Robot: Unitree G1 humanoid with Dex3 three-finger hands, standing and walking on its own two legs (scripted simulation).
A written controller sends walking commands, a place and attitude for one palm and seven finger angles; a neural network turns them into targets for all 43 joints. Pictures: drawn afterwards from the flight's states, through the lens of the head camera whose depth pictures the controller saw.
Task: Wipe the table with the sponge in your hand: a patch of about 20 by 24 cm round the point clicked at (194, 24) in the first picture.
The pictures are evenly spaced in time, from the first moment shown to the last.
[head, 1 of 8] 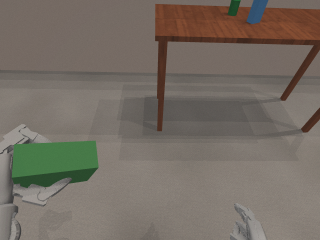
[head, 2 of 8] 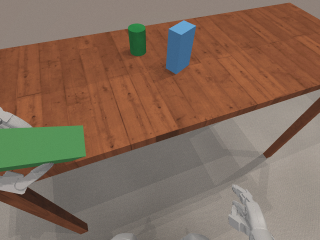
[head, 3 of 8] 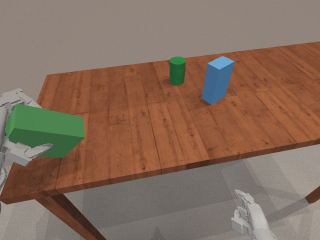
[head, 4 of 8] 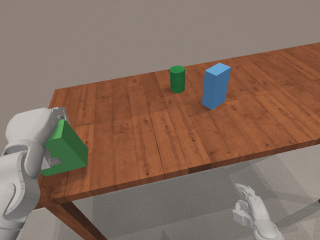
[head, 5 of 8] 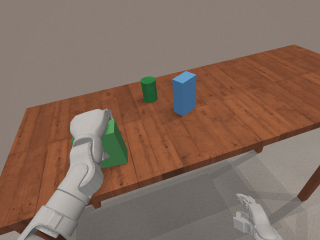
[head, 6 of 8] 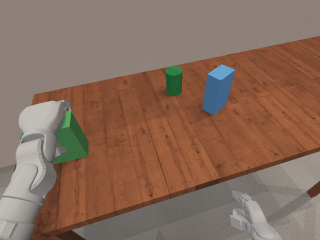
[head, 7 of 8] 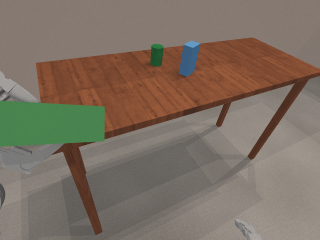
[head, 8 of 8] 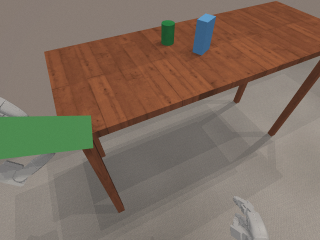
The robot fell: no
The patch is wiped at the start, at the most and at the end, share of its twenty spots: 0.00 0.90 0.90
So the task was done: yes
